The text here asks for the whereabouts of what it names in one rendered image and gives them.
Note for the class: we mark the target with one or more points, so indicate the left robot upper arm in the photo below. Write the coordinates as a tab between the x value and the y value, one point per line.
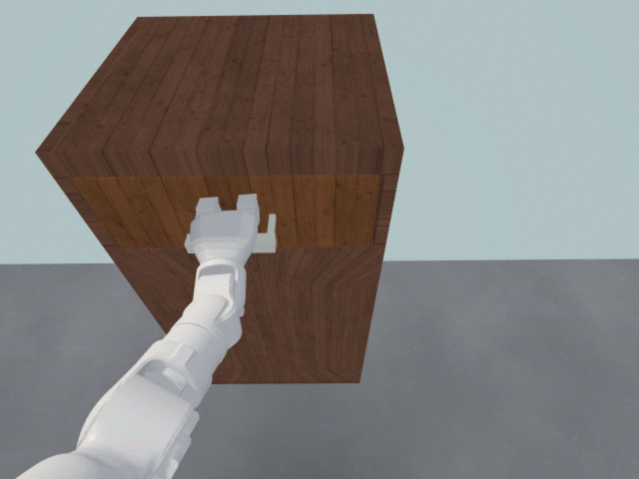
143	433

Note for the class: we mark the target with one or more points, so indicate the drawer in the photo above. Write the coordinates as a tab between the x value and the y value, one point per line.
311	210

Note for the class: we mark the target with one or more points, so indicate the handle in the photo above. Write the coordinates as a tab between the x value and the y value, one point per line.
264	243

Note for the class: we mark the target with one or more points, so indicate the left robot hand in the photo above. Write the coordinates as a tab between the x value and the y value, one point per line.
225	234

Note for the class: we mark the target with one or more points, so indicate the robot left forearm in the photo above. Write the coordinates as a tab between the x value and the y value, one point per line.
184	361

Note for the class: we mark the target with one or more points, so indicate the cabinet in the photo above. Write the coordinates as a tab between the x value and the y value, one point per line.
253	95

